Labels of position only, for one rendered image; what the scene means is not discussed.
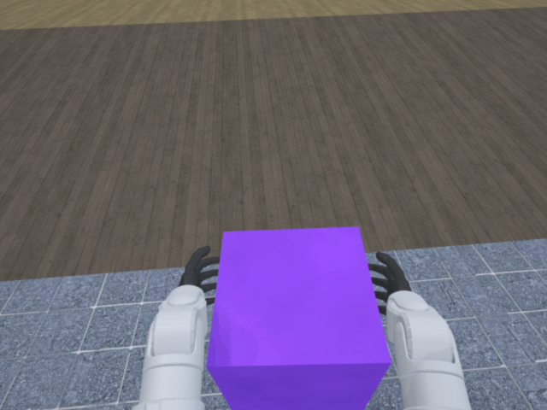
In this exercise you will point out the right robot hand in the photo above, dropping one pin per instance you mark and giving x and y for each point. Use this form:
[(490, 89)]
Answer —
[(395, 275)]

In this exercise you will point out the robot left forearm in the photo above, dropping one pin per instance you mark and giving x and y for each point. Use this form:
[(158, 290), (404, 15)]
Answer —
[(174, 354)]

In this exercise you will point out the robot right forearm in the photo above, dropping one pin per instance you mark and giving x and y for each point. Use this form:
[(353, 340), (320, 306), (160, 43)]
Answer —
[(428, 363)]

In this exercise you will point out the left robot hand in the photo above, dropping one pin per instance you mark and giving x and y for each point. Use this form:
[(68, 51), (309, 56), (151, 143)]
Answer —
[(193, 274)]

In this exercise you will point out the carton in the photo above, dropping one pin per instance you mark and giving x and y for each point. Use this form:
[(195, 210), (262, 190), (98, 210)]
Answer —
[(296, 324)]

